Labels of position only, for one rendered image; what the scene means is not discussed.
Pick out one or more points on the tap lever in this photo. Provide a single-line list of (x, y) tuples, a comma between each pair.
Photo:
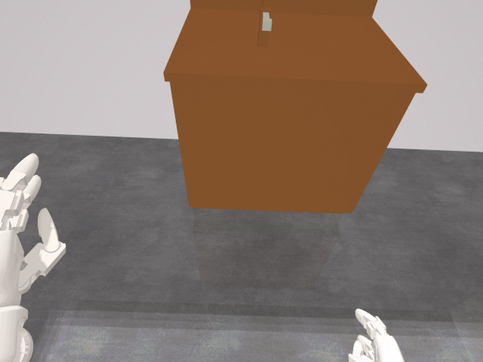
[(267, 22)]

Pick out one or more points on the left robot forearm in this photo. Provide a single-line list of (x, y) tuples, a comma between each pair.
[(16, 344)]

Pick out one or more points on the robot right hand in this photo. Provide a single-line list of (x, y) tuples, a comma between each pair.
[(383, 349)]

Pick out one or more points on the counter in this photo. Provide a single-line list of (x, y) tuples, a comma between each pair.
[(295, 119)]

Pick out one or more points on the robot left hand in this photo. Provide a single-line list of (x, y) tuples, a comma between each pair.
[(16, 194)]

